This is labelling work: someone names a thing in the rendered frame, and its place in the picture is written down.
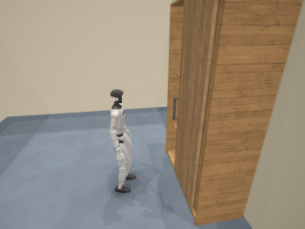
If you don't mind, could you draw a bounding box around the left robot shin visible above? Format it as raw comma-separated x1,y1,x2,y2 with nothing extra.
127,158,132,176

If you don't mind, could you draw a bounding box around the right robot upper arm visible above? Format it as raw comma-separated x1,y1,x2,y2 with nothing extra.
110,110,119,134

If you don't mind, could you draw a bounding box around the left robot hand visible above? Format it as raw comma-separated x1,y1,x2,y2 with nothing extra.
123,129,132,139

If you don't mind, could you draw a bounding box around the humanoid robot torso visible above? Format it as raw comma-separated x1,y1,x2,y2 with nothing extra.
110,105,125,144

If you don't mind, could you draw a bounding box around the wardrobe door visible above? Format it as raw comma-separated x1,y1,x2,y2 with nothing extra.
193,0,224,212
174,0,218,210

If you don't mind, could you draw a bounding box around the robot right forearm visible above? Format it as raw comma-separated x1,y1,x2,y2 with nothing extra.
111,131,122,154

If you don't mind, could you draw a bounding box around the handle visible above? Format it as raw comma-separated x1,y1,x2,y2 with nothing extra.
173,97,180,120

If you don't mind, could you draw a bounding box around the right robot hand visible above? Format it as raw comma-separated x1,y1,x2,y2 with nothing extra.
116,152,128,167

